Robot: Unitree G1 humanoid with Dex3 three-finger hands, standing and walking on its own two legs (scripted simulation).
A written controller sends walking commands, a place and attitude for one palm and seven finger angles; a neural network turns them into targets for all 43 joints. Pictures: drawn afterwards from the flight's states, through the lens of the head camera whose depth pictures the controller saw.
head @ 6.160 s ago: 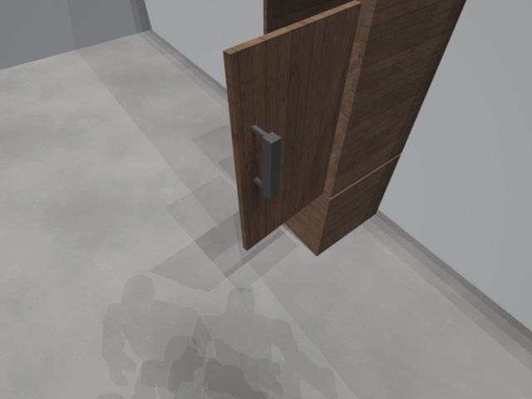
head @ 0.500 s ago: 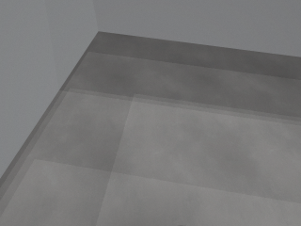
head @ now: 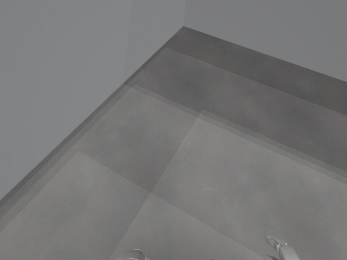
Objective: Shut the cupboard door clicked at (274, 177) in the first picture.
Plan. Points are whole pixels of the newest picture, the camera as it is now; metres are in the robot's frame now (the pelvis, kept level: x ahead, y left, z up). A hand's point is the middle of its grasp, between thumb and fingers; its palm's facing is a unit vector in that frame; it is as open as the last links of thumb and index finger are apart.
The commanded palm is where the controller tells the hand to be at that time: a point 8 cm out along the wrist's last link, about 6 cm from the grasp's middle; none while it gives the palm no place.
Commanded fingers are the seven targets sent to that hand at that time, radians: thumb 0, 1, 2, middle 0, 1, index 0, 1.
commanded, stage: walk to a spot facing it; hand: left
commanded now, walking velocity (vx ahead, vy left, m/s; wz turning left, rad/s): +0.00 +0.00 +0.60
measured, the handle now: out of the picture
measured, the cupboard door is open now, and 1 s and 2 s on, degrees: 95 95 95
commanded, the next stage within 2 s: none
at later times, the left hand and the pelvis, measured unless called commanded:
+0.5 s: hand out of the picture +0.06 +0.14 -0.14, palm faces +0.30 -0.92 -0.24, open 7.4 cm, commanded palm none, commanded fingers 0.00 0.90 0.90 -0.20 -0.30 -0.20 -0.30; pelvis +0.05 -0.06 +0.02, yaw +19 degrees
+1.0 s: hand out of the picture +0.05 +0.18 -0.14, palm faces +0.58 -0.77 -0.27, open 7.4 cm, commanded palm none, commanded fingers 0.00 0.90 0.90 -0.20 -0.30 -0.20 -0.30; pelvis +0.07 -0.07 +0.02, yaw +36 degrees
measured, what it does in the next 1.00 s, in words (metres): steps on the spot, turning left: right foot, then left foot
